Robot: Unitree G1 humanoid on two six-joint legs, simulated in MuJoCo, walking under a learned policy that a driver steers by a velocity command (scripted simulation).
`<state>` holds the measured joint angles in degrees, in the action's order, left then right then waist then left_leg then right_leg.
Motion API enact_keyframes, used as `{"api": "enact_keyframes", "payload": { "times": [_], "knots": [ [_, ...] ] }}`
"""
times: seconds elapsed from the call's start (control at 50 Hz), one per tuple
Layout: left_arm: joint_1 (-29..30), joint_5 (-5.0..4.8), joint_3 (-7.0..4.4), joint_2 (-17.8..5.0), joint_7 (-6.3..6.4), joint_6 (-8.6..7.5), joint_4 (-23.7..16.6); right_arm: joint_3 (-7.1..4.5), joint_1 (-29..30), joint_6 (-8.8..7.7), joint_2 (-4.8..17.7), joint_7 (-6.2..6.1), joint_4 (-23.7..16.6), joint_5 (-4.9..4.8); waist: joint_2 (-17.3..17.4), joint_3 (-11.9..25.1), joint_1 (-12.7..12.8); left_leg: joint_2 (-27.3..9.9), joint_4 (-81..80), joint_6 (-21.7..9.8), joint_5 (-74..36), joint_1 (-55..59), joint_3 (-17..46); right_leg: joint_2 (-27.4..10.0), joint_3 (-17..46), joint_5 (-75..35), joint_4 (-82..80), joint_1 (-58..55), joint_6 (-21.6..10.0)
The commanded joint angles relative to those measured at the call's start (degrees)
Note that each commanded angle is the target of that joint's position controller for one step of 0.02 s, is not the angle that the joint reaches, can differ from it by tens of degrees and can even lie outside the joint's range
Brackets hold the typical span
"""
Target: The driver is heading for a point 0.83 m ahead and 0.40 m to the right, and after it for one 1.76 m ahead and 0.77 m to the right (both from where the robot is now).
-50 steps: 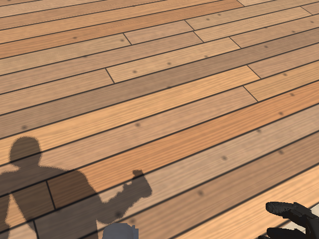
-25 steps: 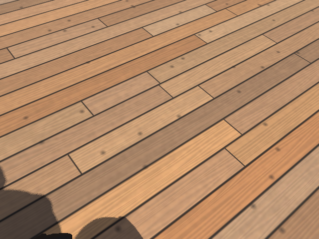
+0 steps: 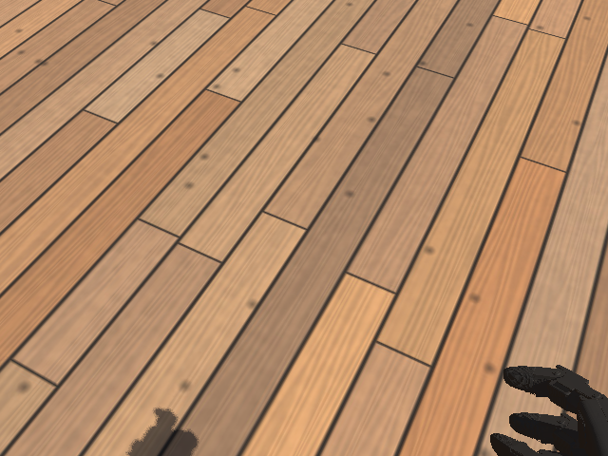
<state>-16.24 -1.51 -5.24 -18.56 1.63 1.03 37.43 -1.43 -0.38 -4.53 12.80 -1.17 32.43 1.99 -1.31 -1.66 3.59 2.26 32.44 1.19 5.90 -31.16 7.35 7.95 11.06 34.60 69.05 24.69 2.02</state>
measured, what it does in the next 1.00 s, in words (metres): steps on the spot, turning right: right foot, then left foot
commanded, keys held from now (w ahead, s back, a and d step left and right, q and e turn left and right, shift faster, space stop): e+shift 0.66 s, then shift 0.34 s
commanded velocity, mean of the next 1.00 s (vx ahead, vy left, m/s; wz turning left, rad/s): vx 0.06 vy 0.00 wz -0.83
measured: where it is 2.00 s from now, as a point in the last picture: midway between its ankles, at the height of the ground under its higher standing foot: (401, 373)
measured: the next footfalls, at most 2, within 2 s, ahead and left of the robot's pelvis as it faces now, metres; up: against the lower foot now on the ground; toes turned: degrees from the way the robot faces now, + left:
right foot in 0.36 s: +0.08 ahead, -0.10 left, +0.00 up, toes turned -24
left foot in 0.72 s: +0.22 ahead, +0.07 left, +0.00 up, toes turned -49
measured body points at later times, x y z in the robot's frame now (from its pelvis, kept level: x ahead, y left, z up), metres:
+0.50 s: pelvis +0.06 +0.02 +0.03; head +0.09 -0.03 +0.47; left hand +0.34 +0.20 -0.04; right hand +0.08 -0.32 -0.08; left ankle +0.15 +0.15 -0.64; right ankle +0.04 -0.08 -0.71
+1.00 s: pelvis +0.09 +0.04 +0.03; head +0.12 +0.03 +0.48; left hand +0.40 +0.10 -0.07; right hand -0.02 -0.24 -0.07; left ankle +0.19 +0.10 -0.71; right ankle -0.05 -0.04 -0.66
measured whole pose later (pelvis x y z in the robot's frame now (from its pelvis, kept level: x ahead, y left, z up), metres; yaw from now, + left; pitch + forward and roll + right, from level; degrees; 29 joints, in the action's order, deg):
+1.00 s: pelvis +0.09 +0.04 +0.03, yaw -48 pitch +1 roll -1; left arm -10.1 -0.6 -3.9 -17.1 1.6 3.2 35.4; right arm -2.9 -8.7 0.9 13.7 -1.2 40.9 0.4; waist -1.7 -2.5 -1.5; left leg -0.2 26.4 -1.0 11.2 -16.6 1.0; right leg 1.1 5.8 26.2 51.2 22.9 5.0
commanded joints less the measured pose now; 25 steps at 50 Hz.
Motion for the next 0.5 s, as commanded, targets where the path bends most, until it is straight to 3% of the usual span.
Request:
{"api": "enact_keyframes", "payload": {
  "times": [0.02,0.04,0.06,0.08,0.12,0.18,0.26,0.32,0.34,0.36,0.38,0.4,0.42,0.44,0.46,0.48,0.5],
  "knots": [
    [-5.1,-0.57,-0.75,-5.1,-0.48,1.00,-4.3,-2.16,-3.7,1.45,5.4,-1.14,-3.4,-0.40,8.5,15.2,-2.6,-21.7,-11.1,-14.5,-1.3,32.5,22.5,-8.8,-5.6,-7.9,17.8,21.2,3.3],
    [-2.3,-0.58,-0.98,-5.0,-0.14,2.10,-5.3,-1.86,-2.1,2.27,5.5,-1.39,-3.0,-0.66,7.1,10.6,-2.1,-17.7,-12.6,-12.5,-1.6,24.6,15.9,-10.0,-6.4,-9.9,13.8,18.3,3.5],
    [0.1,-0.22,-0.67,-4.1,-0.14,2.60,-6.3,-2.32,-1.4,2.72,6.4,-1.53,-1.7,-0.73,6.6,7.2,-1.9,-15.5,-13.4,-11.4,-3.9,19.1,10.4,-10.6,-7.6,-10.5,8.4,15.5,3.1],
    [1.7,0.08,-0.14,-2.3,-0.28,2.54,-7.1,-2.88,-2.7,2.74,7.4,-1.65,-0.3,-0.39,6.8,6.3,-2.4,-14.3,-14.4,-11.4,-7.0,16.9,6.6,-10.5,-9.2,-10.8,4.2,13.0,2.7],
    [3.5,0.27,0.75,-0.1,-0.36,1.89,-7.9,-3.84,-4.9,2.59,9.4,-1.54,2.0,-0.09,7.5,8.2,-3.1,-16.0,-15.0,-13.3,-14.3,19.1,3.8,-11.4,-10.1,-11.0,-2.7,11.4,2.2],
    [4.9,0.37,0.61,-2.0,-0.95,2.01,-7.8,-4.63,-4.2,2.67,11.4,-1.20,3.1,-0.76,7.5,11.0,-3.1,-19.6,-15.6,-14.6,-14.1,20.3,1.0,-13.1,-9.6,-16.2,-10.7,6.7,1.1],
    [6.9,0.22,-0.28,-4.6,-2.02,3.24,-7.9,-5.54,-2.6,2.85,13.8,-0.44,4.0,-1.72,9.9,8.9,-2.9,-20.2,-16.2,-12.5,-5.9,17.6,-5.3,-12.5,-12.5,-18.3,-21.1,-0.8,-0.9],
    [7.0,0.35,-1.04,-4.7,-2.73,3.99,-7.9,-6.00,-3.7,3.04,14.3,-0.02,5.2,-2.66,9.3,8.4,-2.4,-20.5,-11.8,-9.5,-1.8,19.2,-9.4,-10.5,-15.3,-19.9,-32.7,-6.4,-3.5],
    [5.7,0.40,-1.66,-5.3,-2.52,4.11,-7.2,-5.85,-5.1,3.29,13.1,0.03,5.9,-2.78,7.8,8.4,-2.2,-18.9,-8.0,-7.0,2.1,17.4,-11.7,-8.9,-15.5,-21.4,-36.7,-10.5,-5.0],
    [1.9,0.49,-2.88,-8.0,-1.95,3.99,-6.2,-5.46,-7.7,3.74,11.0,0.16,7.0,-2.50,1.9,7.3,-1.4,-15.5,0.8,-3.0,8.6,11.0,-15.2,-10.6,-9.6,-26.8,-43.1,-17.2,-8.1],
    [-0.4,0.73,-4.57,-16.0,-0.77,3.53,-7.1,-4.73,-8.7,4.14,8.4,0.26,4.8,-0.18,-17.8,5.3,-3.6,-6.8,21.5,3.4,29.2,-8.1,-20.1,-25.7,14.1,-46.8,-45.8,-26.0,-16.3],
    [0.7,2.89,-4.25,-16.0,-1.11,1.90,-8.8,-4.84,-1.2,3.58,9.7,-0.33,1.6,0.20,-15.4,8.9,0.5,-1.9,31.0,3.6,30.9,-14.6,-6.8,-28.5,23.4,-41.8,-49.8,-22.3,-23.6],
    [2.9,3.23,-3.78,-14.1,-1.27,0.64,-8.8,-5.34,1.0,3.36,11.3,-0.68,1.2,-1.21,-9.8,7.5,-0.4,-2.7,33.8,2.1,25.8,-15.0,-3.4,-25.9,18.9,-37.0,-51.2,-20.8,-21.4],
    [6.2,2.11,-3.37,-12.3,-0.83,0.05,-8.9,-5.55,-0.5,3.27,11.6,-1.00,2.0,-1.66,-7.4,6.4,-2.7,-3.2,32.6,1.3,20.1,-14.8,-2.4,-23.0,15.2,-34.9,-50.6,-19.0,-17.9],
    [8.6,0.92,-2.66,-10.0,-0.39,0.24,-9.6,-5.73,-2.1,3.31,11.7,-1.46,3.3,-1.13,-5.2,7.0,-3.9,-3.7,31.4,1.5,17.1,-13.2,-2.1,-21.3,12.5,-35.5,-49.3,-17.7,-15.6],
    [10.6,0.60,-2.25,-9.2,0.09,0.64,-10.1,-5.79,-3.0,3.25,11.5,-1.48,3.6,-0.53,-5.3,7.6,-5.0,-3.0,30.6,2.0,14.6,-9.9,-2.5,-19.6,10.4,-38.1,-48.2,-14.7,-14.7],
    [10.8,0.89,-1.99,-8.5,0.46,0.99,-10.4,-5.61,-3.1,3.10,10.7,-1.12,3.7,-0.57,-5.6,8.8,-5.3,-1.7,30.0,2.4,13.0,-6.8,-2.9,-18.1,9.6,-40.1,-47.4,-12.9,-14.4]
  ]
}}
